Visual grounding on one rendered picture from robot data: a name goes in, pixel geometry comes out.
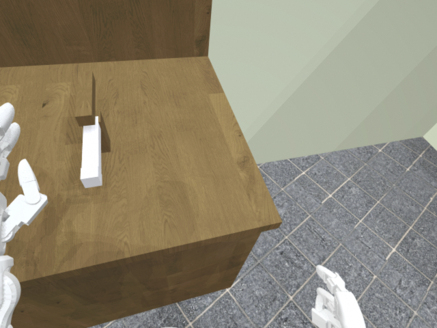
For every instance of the right robot hand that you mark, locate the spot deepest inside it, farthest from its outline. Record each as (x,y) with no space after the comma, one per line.
(342,310)

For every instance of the tap lever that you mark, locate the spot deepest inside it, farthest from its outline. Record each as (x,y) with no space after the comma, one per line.
(91,175)

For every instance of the left robot forearm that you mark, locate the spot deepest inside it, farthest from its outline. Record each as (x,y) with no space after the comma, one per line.
(9,291)

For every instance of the counter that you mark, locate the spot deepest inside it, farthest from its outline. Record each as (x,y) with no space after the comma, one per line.
(182,200)

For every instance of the left robot hand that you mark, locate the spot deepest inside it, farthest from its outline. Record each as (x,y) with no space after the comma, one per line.
(25,208)

